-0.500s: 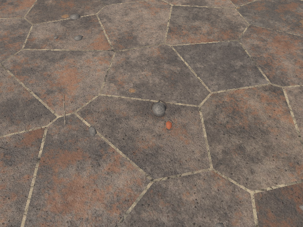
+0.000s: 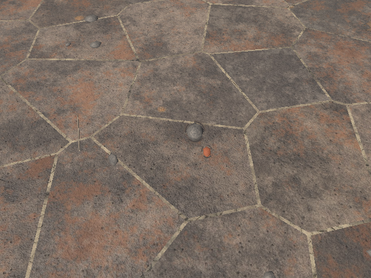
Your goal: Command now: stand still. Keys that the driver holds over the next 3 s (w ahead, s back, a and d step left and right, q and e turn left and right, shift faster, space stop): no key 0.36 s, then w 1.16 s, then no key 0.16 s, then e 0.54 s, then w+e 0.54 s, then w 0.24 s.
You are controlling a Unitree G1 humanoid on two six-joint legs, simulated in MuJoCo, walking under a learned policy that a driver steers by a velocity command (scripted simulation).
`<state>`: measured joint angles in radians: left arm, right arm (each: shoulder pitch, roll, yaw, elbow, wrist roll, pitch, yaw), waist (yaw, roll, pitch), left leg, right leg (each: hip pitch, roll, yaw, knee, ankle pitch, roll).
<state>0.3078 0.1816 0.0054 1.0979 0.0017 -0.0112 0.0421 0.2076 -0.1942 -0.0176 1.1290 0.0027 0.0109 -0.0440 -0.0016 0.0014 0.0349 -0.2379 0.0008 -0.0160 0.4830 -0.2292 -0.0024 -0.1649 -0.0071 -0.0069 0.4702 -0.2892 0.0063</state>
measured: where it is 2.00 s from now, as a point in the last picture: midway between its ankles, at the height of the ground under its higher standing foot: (192, 221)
